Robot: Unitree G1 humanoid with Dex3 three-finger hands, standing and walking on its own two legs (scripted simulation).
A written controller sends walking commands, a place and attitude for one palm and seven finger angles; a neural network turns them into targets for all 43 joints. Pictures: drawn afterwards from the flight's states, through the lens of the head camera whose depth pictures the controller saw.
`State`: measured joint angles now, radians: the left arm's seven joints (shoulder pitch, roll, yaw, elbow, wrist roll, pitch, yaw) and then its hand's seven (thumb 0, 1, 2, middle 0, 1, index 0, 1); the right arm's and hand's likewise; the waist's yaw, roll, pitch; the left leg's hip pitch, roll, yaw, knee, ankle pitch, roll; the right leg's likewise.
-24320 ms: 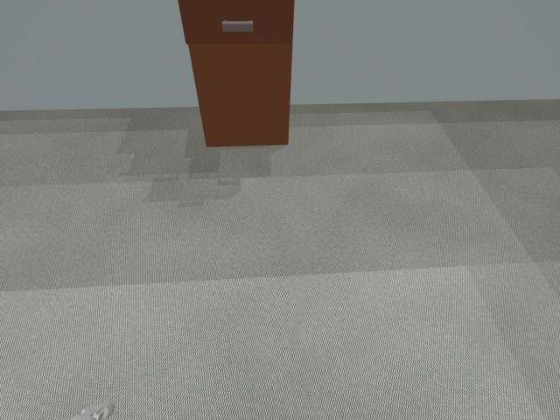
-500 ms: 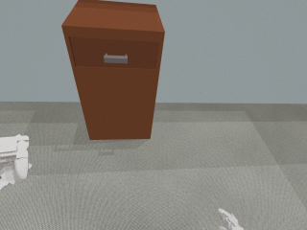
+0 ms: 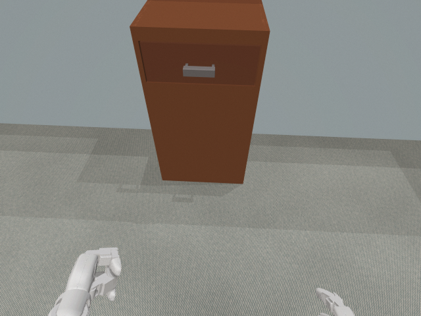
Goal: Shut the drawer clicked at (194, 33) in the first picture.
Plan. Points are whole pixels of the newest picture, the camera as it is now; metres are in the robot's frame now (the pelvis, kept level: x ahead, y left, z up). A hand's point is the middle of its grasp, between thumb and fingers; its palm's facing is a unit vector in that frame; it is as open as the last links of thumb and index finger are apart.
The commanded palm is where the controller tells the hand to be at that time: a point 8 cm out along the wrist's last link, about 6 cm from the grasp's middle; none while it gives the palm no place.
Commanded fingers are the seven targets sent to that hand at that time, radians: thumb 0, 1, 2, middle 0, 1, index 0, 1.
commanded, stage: let the arm hang, fingers relaxed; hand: left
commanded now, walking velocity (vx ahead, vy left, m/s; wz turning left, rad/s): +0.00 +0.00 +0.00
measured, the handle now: (199, 68) +0.95 +0.06 -0.01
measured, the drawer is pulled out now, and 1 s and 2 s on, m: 0.00 0.00 0.00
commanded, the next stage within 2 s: look to check the result in 0.92 s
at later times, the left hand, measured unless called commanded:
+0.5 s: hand out of the picture +0.00 +0.21 -0.16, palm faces +0.01 -0.97 -0.26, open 6.3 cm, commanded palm none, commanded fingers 0.00 0.90 0.90 -0.20 -0.30 -0.20 -0.30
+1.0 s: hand out of the picture +0.04 +0.18 -0.16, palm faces +0.00 -0.98 -0.21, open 7.4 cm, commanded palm none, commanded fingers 0.00 0.90 0.90 -0.20 -0.30 -0.20 -0.30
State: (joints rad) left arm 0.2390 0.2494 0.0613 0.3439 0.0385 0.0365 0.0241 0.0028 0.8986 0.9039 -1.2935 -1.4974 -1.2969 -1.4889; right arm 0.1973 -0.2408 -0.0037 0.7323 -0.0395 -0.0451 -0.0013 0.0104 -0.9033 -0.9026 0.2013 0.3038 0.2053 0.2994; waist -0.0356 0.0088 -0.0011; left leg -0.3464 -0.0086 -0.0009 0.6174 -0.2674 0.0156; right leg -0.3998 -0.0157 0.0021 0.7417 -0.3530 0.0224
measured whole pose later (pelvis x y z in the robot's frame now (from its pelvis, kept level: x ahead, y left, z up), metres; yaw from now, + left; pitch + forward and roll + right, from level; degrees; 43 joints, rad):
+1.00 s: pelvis +0.02 +0.00 +0.02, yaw -1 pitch -1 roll +0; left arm 0.23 0.16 0.01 1.14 0.01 0.00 0.03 0.00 0.91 0.90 -0.20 -0.30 -0.20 -0.30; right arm 0.27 -0.15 -0.01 1.13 -0.01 0.00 -0.03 0.01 -0.91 -0.90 0.20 0.30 0.20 0.30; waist -0.01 0.02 0.06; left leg -0.18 -0.01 0.02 0.41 -0.21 0.01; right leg -0.20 -0.01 0.03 0.42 -0.20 0.01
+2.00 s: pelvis +0.03 -0.01 +0.02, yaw -1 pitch -2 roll +0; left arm 0.15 0.25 0.03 1.14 0.01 -0.01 0.01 0.00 0.90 0.90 -0.20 -0.30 -0.20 -0.29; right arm 0.18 -0.25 -0.02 1.13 -0.01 -0.01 -0.02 0.01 -0.91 -0.90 0.20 0.30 0.21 0.30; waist -0.01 0.02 0.06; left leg -0.13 0.01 0.02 0.35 -0.19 0.00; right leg -0.15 0.01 0.02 0.35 -0.18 0.00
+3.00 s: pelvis +0.04 -0.01 +0.02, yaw -1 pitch -1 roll +0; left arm 0.10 0.32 0.02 1.14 0.01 -0.01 0.01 0.00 0.90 0.90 -0.20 -0.30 -0.20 -0.29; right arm 0.12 -0.32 -0.02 1.13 -0.01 -0.01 -0.01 0.01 -0.90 -0.90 0.20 0.30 0.21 0.30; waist -0.01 0.01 0.05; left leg -0.10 0.01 0.01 0.30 -0.18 0.00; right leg -0.11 0.00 0.02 0.30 -0.17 0.00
